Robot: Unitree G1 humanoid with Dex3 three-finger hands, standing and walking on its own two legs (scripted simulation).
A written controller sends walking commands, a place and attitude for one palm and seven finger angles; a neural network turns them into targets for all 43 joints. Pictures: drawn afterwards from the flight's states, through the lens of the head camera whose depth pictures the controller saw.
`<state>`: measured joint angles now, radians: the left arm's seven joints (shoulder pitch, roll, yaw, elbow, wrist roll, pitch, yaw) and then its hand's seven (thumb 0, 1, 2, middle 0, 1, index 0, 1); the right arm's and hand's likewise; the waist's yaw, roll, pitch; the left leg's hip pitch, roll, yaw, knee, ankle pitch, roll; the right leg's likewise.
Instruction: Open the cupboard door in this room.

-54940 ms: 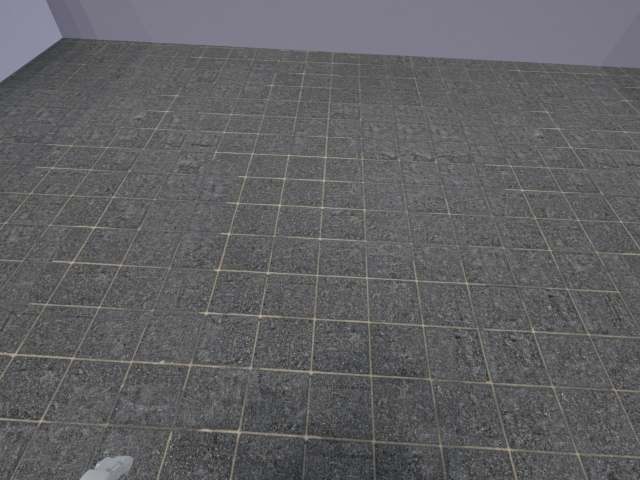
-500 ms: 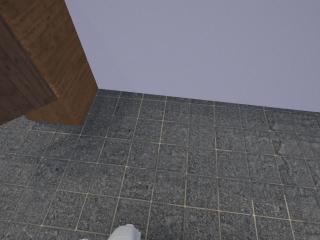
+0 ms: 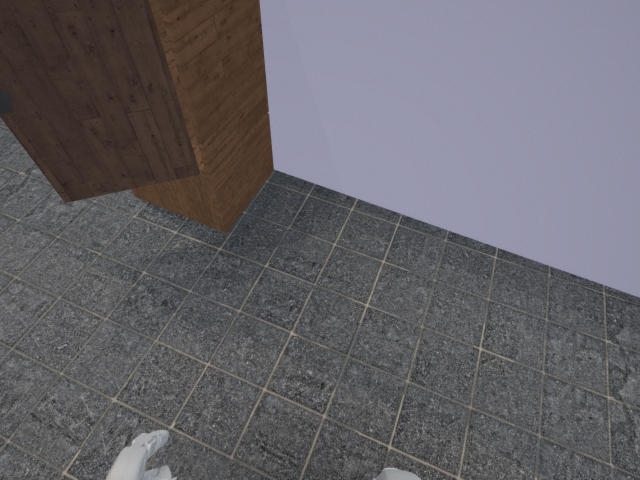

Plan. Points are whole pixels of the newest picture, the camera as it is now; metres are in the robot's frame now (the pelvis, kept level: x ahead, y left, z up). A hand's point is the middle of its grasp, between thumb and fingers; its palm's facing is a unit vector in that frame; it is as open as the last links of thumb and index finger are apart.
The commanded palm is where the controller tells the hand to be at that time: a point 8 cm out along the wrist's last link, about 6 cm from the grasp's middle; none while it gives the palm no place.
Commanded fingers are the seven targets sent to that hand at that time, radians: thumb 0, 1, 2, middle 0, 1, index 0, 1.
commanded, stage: turn to face it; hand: left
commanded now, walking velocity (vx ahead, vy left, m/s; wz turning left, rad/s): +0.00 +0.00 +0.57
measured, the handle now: out of the picture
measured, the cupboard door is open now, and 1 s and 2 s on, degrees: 44 44 44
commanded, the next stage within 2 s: take the last steps up to it in 0.40 s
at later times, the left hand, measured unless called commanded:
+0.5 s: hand out of the picture -0.02 +0.19 -0.19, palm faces +0.33 -0.92 -0.21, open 7.4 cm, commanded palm none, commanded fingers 0.00 0.90 0.90 -0.20 -0.30 -0.20 -0.30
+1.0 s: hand out of the picture +0.02 +0.19 -0.16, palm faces +0.46 -0.86 -0.21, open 7.4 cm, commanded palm none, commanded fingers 0.00 0.90 0.90 -0.20 -0.30 -0.20 -0.30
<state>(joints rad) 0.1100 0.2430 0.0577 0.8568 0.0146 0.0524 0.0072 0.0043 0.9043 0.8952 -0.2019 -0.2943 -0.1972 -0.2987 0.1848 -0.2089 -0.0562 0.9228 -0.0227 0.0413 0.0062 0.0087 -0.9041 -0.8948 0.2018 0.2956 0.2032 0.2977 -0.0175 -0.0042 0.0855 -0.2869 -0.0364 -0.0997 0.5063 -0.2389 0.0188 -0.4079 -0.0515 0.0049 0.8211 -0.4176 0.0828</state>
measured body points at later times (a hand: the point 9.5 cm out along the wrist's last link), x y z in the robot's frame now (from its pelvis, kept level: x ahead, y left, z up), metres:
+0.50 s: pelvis +0.02 -0.01 -0.02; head +0.05 +0.03 +0.43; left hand -0.04 +0.24 -0.18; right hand +0.20 -0.22 -0.14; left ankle -0.02 +0.09 -0.74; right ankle +0.00 -0.15 -0.72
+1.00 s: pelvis +0.08 +0.02 +0.00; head +0.09 +0.01 +0.45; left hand +0.00 +0.24 -0.14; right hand +0.20 -0.20 -0.15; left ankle +0.02 +0.15 -0.66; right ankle +0.09 -0.11 -0.74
